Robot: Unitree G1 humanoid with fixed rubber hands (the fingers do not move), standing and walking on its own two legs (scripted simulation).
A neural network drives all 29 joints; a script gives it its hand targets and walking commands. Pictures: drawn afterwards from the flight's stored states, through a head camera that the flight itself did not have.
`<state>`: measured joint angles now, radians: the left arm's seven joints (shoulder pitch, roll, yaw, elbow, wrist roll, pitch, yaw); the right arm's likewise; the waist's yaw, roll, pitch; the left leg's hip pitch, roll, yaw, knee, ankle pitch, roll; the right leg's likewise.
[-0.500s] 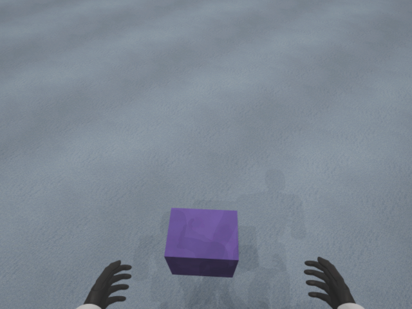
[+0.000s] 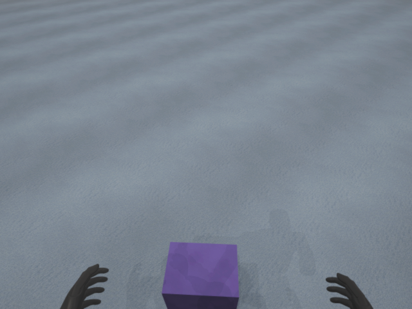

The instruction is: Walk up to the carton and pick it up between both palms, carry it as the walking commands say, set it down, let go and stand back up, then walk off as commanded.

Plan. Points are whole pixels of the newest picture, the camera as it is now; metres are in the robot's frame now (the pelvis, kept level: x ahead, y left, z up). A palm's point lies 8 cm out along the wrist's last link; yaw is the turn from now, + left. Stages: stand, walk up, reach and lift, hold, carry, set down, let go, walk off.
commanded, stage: stand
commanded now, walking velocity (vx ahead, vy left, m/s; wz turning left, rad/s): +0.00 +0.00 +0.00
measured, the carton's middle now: (202, 281) +0.43 +0.05 -0.63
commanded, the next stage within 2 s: walk off in 1.50 s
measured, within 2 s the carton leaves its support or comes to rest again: neither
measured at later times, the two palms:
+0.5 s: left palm out of the picture +0.14 +0.28 -0.05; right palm out of the picture +0.15 -0.27 -0.06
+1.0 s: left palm out of the picture +0.13 +0.28 -0.05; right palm out of the picture +0.14 -0.28 -0.06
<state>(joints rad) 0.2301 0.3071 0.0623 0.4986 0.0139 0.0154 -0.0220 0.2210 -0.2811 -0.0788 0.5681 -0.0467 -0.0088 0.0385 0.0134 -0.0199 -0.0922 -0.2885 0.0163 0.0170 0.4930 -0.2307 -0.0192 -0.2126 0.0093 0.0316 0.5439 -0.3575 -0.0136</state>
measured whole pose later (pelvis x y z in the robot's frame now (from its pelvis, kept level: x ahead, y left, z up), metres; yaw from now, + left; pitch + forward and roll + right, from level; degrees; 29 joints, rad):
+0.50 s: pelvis -0.01 +0.00 +0.00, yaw +0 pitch +0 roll +1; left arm 0.25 0.31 0.06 0.55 0.01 0.00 -0.01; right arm 0.23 -0.30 -0.05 0.61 -0.05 -0.03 0.02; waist 0.01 -0.02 -0.10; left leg -0.29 0.02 0.02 0.51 -0.23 -0.02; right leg -0.21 0.01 0.03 0.57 -0.36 -0.02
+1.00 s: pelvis -0.01 +0.00 +0.00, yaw +0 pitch +0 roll +1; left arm 0.27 0.31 0.06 0.56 0.01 -0.01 -0.01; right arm 0.24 -0.32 -0.05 0.62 -0.05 -0.04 0.02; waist 0.01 -0.02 -0.10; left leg -0.28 0.02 0.02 0.52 -0.23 -0.02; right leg -0.21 0.01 0.03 0.58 -0.36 -0.02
